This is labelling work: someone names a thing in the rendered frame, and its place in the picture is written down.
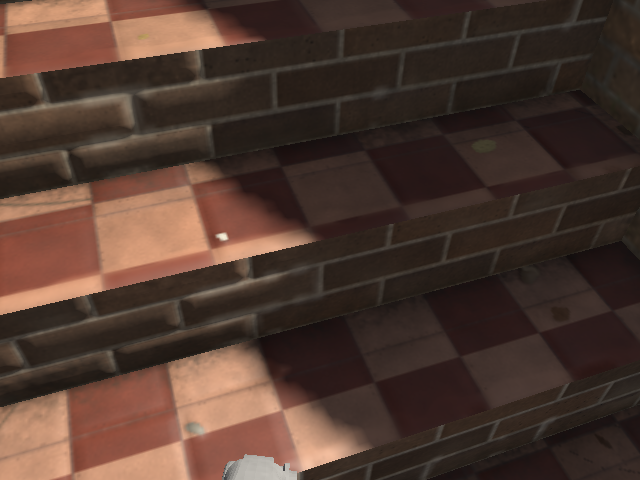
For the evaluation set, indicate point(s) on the left robot thigh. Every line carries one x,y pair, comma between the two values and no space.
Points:
253,467

